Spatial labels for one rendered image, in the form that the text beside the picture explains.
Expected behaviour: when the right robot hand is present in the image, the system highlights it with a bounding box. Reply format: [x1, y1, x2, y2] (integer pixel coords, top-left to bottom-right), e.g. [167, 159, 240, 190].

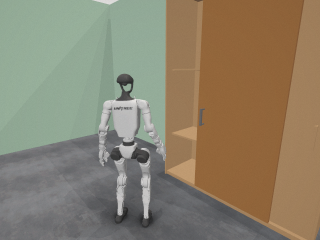
[156, 145, 167, 161]

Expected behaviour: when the robot head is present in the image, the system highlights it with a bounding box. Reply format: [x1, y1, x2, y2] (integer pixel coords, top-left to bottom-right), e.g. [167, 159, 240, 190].
[116, 73, 134, 101]

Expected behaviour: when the handle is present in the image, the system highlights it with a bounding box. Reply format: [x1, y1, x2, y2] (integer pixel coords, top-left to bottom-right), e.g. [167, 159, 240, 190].
[199, 108, 205, 126]
[309, 126, 319, 151]

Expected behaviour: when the left robot hand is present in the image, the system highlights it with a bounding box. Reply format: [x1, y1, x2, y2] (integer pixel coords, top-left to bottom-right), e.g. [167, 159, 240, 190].
[98, 149, 110, 167]

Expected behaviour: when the left robot upper arm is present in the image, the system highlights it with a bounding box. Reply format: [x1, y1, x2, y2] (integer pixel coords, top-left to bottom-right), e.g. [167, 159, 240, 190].
[99, 100, 114, 133]

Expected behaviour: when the robot right forearm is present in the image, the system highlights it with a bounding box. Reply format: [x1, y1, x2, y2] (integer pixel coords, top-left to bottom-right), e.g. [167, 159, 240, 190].
[149, 123, 164, 149]

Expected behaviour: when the right robot thigh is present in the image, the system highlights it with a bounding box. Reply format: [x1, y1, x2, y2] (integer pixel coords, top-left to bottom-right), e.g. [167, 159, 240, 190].
[135, 148, 151, 188]

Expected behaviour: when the right robot upper arm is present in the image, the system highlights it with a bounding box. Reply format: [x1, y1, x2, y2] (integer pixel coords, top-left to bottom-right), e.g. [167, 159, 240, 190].
[137, 99, 153, 133]

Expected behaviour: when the robot left forearm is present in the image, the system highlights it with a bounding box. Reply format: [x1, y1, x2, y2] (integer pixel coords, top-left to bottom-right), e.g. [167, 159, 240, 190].
[98, 125, 107, 151]

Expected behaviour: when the wardrobe door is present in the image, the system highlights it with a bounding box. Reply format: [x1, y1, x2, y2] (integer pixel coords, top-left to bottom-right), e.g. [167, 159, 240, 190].
[269, 0, 320, 240]
[194, 0, 304, 224]

